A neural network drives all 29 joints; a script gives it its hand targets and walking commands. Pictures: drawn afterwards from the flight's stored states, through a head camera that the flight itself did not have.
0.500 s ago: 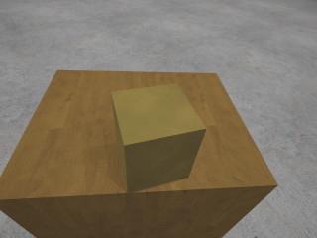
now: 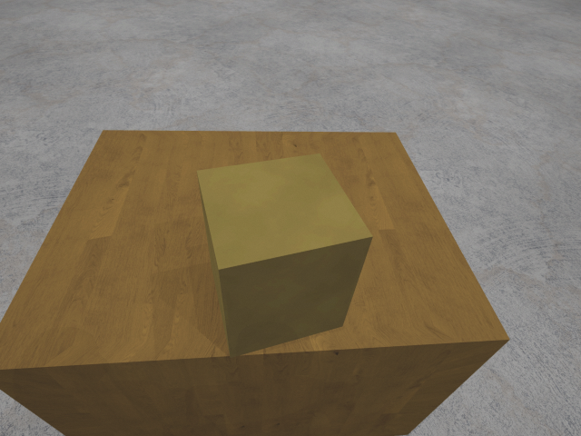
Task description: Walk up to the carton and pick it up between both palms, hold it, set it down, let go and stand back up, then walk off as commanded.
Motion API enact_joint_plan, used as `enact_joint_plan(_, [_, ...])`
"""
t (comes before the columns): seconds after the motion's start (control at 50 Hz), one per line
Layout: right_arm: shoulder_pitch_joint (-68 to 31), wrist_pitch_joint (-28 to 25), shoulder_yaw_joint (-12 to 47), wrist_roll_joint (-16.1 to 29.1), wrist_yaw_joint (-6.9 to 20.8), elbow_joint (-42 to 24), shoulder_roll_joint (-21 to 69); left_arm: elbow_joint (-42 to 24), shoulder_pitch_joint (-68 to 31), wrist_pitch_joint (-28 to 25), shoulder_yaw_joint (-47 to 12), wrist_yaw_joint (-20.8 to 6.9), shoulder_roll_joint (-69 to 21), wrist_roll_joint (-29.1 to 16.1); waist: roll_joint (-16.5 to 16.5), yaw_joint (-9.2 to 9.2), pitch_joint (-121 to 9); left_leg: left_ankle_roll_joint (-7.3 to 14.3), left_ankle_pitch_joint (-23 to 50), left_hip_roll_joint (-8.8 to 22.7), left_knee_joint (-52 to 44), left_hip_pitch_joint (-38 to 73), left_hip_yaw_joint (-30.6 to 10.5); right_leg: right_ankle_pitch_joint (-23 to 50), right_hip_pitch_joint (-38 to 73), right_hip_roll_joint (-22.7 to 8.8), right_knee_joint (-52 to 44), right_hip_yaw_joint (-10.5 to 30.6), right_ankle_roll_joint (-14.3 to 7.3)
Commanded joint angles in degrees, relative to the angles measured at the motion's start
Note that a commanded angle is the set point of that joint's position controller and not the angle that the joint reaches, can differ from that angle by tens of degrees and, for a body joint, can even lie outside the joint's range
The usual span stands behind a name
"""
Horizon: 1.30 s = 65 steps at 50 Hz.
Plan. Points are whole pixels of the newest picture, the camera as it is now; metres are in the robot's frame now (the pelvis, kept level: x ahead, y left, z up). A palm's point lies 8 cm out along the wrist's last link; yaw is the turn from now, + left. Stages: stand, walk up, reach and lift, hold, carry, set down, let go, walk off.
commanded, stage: stand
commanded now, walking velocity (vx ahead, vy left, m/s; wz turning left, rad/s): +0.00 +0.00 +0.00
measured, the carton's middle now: (275, 254) +0.43 +0.04 +0.00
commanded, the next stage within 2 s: walk off in 0.38 s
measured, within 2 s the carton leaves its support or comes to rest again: neither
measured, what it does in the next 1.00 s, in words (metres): lifts its left foot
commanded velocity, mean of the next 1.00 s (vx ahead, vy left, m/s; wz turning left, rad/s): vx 0.00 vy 0.00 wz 0.00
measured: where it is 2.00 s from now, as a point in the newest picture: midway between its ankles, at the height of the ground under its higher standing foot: outside the picture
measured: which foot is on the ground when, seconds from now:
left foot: down 0.00-0.88, up 0.90-1.00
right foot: down 0.00-1.00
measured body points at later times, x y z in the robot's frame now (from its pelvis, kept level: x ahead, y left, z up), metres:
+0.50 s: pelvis +0.00 +0.00 +0.00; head -0.01 +0.03 +0.45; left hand +0.05 +0.28 -0.15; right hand +0.09 -0.28 -0.10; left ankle +0.04 +0.12 -0.74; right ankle -0.03 -0.12 -0.74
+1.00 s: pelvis -0.09 -0.04 -0.02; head -0.05 -0.06 +0.43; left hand -0.05 +0.28 -0.13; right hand +0.02 -0.32 -0.16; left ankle -0.05 +0.11 -0.68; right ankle -0.08 -0.12 -0.74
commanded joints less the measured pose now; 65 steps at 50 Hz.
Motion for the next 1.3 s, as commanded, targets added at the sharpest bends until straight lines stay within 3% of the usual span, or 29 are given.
enact_joint_plan(0.0, [-3.5, -1.1, -6.6, 0.1, -0.1, 1.5, -13.4, -0.6, -2.2, -1.7, -0.5, 0.0, 13.6, -0.1, 10.1, 1.26, -0.4, 2.6, 7.2, 4.1, -5.9, 5.3, -5.7, 8.4, -2.5, -9.1, -5.2, 6.2, -1.9])
enact_joint_plan(0.22, [-3.7, -0.8, -6.7, -0.1, 0.4, 2.8, -14.0, 0.7, -2.3, -1.6, -0.4, -0.2, 14.1, 0.0, 9.7, 0.70, 2.9, 2.3, -5.3, 4.2, -9.2, 2.3, -7.6, 1.5, -4.4, -8.4, -6.2, 6.0, -1.9])
enact_joint_plan(0.26, [-3.7, -0.8, -6.6, -0.1, 0.4, 2.8, -13.9, 0.7, -2.8, -1.7, -0.6, -0.3, 14.1, 0.1, 10.2, 0.86, 3.2, 2.4, -3.2, 4.1, -8.8, 2.7, -7.0, 1.9, -4.7, -8.4, -6.3, 6.2, -1.8])
enact_joint_plan(0.3, [-3.3, -0.9, -6.4, 0.1, 0.6, 3.4, -13.3, 1.5, -2.2, -1.7, -0.5, -0.2, 14.5, -0.1, 8.4, 0.73, 3.3, 2.3, -1.6, 4.2, -8.6, 2.8, -7.4, 2.5, -4.7, -8.7, -6.0, 6.1, -2.1])
enact_joint_plan(0.4, [-3.9, -1.0, -6.6, 0.1, 0.3, 3.6, -13.9, 1.6, -3.0, -1.9, -0.7, 0.1, 14.5, -0.4, 9.9, 0.62, 2.0, 2.7, 5.3, 4.6, -7.4, 4.7, -7.0, 6.3, -3.5, -9.2, -5.6, 6.5, -2.0])
enact_joint_plan(0.46, [-4.0, -1.0, -6.4, 0.3, 0.3, 3.6, -13.4, 1.4, -3.8, -1.8, -0.7, 0.2, 14.3, -0.5, 8.6, 0.72, 0.7, 2.6, 6.5, 4.5, -7.2, 5.0, -6.6, 7.8, -2.7, -9.1, -5.5, 6.3, -1.9])
enact_joint_plan(0.48, [-3.9, -1.0, -6.5, 0.1, 0.4, 3.7, -13.8, 1.6, -3.5, -1.9, -0.8, 0.1, 13.7, -0.4, 10.1, 0.68, 0.8, 2.5, 5.9, 4.5, -7.2, 5.0, -6.6, 8.0, -2.5, -9.3, -5.5, 6.3, -1.9])
enact_joint_plan(0.54, [-4.4, -1.0, -6.5, 0.1, 0.1, 3.8, -13.8, 1.7, -3.0, -1.8, -0.7, 0.1, 14.3, -0.5, 9.2, 1.23, 0.6, 2.6, 6.6, 4.7, -7.6, 5.4, -6.8, 7.0, -2.7, -9.1, -5.3, 5.9, -1.9])
enact_joint_plan(0.56, [-3.5, 1.2, -11.4, 0.6, 0.4, 1.3, -15.6, -3.4, -0.4, -0.2, 0.2, 1.4, 16.9, -1.6, 8.0, 0.95, 7.6, 3.4, 22.8, 3.4, 1.0, 0.1, -5.8, 18.7, -10.5, -8.9, 4.3, 4.9, -3.0])
enact_joint_plan(0.58, [-2.3, 1.3, -11.3, 0.8, 0.4, 1.4, -15.5, -4.5, 0.5, 0.1, 0.1, 1.7, 16.1, -1.9, 10.2, 0.43, 6.6, 4.8, 27.3, 4.2, 1.0, 1.3, -5.1, 18.3, -11.6, -8.0, 7.8, 4.0, -3.2])
enact_joint_plan(0.62, [-2.1, 1.6, -11.8, 1.0, 0.3, 0.6, -16.0, -5.5, 1.7, 0.6, 0.1, 1.8, 15.2, -1.9, 11.0, 0.28, 5.0, 7.2, 28.2, 6.0, 0.8, 1.0, -6.6, 15.0, -11.1, -5.3, 12.4, 2.5, -3.1])
enact_joint_plan(0.66, [-2.4, 2.0, -12.1, 0.8, 0.4, -0.6, -17.0, -5.9, 3.0, 1.4, 0.1, 1.7, 14.0, -1.6, 14.9, 0.51, 2.5, 11.1, 27.4, 11.0, -2.7, -1.2, -11.6, 1.4, -10.0, -1.3, 20.8, 0.8, -2.1])
enact_joint_plan(0.68, [-2.3, 2.1, -12.1, 0.5, 0.4, -1.2, -17.2, -6.1, 3.6, 1.7, 0.4, 1.6, 13.4, -1.1, 17.7, 0.43, 2.3, 13.5, 26.7, 14.2, -5.2, -3.3, -14.7, -12.5, -10.4, 0.7, 26.2, 0.1, -1.4])
enact_joint_plan(0.72, [-3.4, 2.2, -12.5, 0.1, 0.3, -2.4, -17.9, -7.0, 4.5, 2.3, 0.7, 1.3, 13.7, -0.8, 19.1, 0.71, 1.8, 15.5, 20.8, 16.4, -6.4, -6.4, -17.1, -16.9, -10.6, -0.1, 30.9, 2.1, -1.7])
enact_joint_plan(0.76, [-6.5, 2.7, -12.5, 0.3, 0.3, -4.1, -18.4, -6.5, 7.0, 2.4, 0.8, 1.1, 14.4, -0.8, 19.7, 2.05, 0.5, 15.0, 19.8, 16.0, -3.3, -8.6, -15.2, -15.8, -8.3, -1.0, 28.9, 1.8, -1.9])
enact_joint_plan(0.78, [-8.8, 2.9, -12.6, 0.1, 0.2, -4.5, -17.7, -6.0, 9.1, 2.3, 1.2, 1.1, 14.2, -0.7, 18.1, 3.56, 0.7, 13.1, 18.4, 14.5, -0.1, -9.2, -12.9, -11.1, -6.9, -2.2, 21.2, 1.9, -2.0])
enact_joint_plan(0.8, [-10.4, 3.4, -12.5, 0.2, 0.3, -5.0, -17.2, -5.5, 10.7, 2.1, 1.1, 1.1, 14.7, -0.6, 14.9, 4.95, 1.2, 9.9, 13.4, 11.0, 5.7, -9.9, -9.7, -5.5, -6.3, -3.4, 12.5, 2.5, -1.8])
enact_joint_plan(0.82, [-10.3, 4.1, -12.3, 0.5, 0.3, -5.0, -15.1, -5.1, 10.2, 1.7, 1.3, 1.5, 17.2, -0.3, 5.1, 4.95, 2.5, 5.7, 2.8, 3.6, 16.1, -11.1, -3.9, 3.9, -8.0, -10.1, 2.5, 11.7, -2.7])
enact_joint_plan(0.84, [-8.7, 4.6, -11.9, 1.0, 0.0, -5.4, -12.4, -6.5, 6.6, 1.3, 1.7, 1.9, 20.9, -0.3, -7.2, 3.85, 4.7, 1.7, -18.1, -6.5, 27.1, -15.9, -0.2, 16.8, -10.2, -21.0, -3.4, 27.8, -7.6])
enact_joint_plan(0.86, [-7.4, 5.2, -12.4, 0.9, -0.4, -4.3, -12.7, -7.7, 1.9, 0.9, 1.6, 2.3, 22.1, -0.4, -4.3, 2.28, 4.8, 1.4, -25.7, -8.1, 35.8, -15.1, -6.2, 24.6, -13.1, -23.8, -1.9, 28.4, -10.9])
enact_joint_plan(0.88, [-4.8, 5.6, -13.0, 0.6, -0.5, -2.4, -13.6, -8.6, -1.3, 1.0, 1.7, 2.4, 21.7, -0.3, -2.8, 1.09, 5.7, 1.6, -25.0, -8.5, 40.4, -13.3, -10.2, 19.0, -18.5, -23.4, -3.2, 26.2, -11.7])
enact_joint_plan(0.9, [-3.6, 6.2, -13.1, 0.9, -0.3, -1.9, -14.1, -9.8, -3.5, 1.2, 1.5, 2.9, 21.6, 0.1, -2.4, 1.13, 8.2, 2.0, -23.6, -9.6, 42.9, -11.5, -12.7, 12.1, -24.0, -22.3, -4.9, 25.5, -10.7])
enact_joint_plan(0.92, [-3.1, 6.5, -13.3, 1.2, -0.1, -2.1, -14.4, -10.4, -4.9, 1.2, 1.4, 3.2, 21.0, 0.2, -2.0, 0.61, 9.2, 2.2, -21.4, -10.1, 43.3, -12.0, -13.7, 10.2, -22.3, -20.4, -4.1, 23.1, -9.2])
enact_joint_plan(0.94, [-2.9, 6.7, -13.4, 1.0, -0.1, -1.7, -14.0, -11.2, -6.1, 1.2, 1.0, 3.2, 19.0, 0.1, -2.2, 0.55, 9.0, 1.9, -19.1, -10.7, 45.9, -12.8, -14.0, 12.7, -20.3, -18.0, -2.7, 20.4, -9.0])
enact_joint_plan(0.98, [-2.9, 6.7, -13.4, 0.9, -0.3, -2.1, -14.5, -11.7, -5.2, 0.9, 1.1, 3.4, 17.4, 0.0, -0.5, 0.81, 7.4, 0.7, -16.8, -11.0, 47.5, -16.4, -13.7, 16.4, -13.1, -16.5, -0.2, 19.4, -8.0])
enact_joint_plan(1.02, [-1.9, 6.6, -13.4, 0.7, -0.5, -2.4, -14.7, -12.1, -5.0, 1.0, 1.5, 3.5, 17.2, -0.2, -0.7, 1.07, 4.2, -0.8, -17.2, -11.2, 48.9, -18.2, -13.3, 21.1, -5.9, -18.2, 2.4, 19.9, -10.7])
enact_joint_plan(1.18, [-1.3, 5.8, -12.5, 0.6, -0.2, -2.9, -13.7, -11.5, -0.4, 1.4, 1.5, 3.8, 17.1, -0.6, -2.7, 3.92, 0.6, -0.3, -21.8, -6.5, 29.9, -16.6, -10.1, 25.2, 2.8, -19.9, 7.1, 18.3, -13.1])
enact_joint_plan(1.24, [2.1, 5.4, -13.0, 0.7, -0.2, -1.6, -14.2, -12.6, -3.7, 1.9, 1.4, 3.4, 17.4, -0.5, -5.6, 2.52, -0.3, 0.9, -21.8, -4.7, 23.4, -9.7, -8.8, 24.9, -3.3, -20.3, 7.8, 17.1, -13.2])
enact_joint_plan(1.28, [7.4, 5.2, -13.4, 0.6, 0.0, -0.2, -14.5, -13.9, -8.2, 2.6, 1.8, 3.0, 18.1, -0.4, -6.5, -0.34, -0.9, 1.9, -18.2, -4.3, 17.6, -0.9, -7.6, 18.8, -11.9, -18.8, 8.6, 14.2, -11.3])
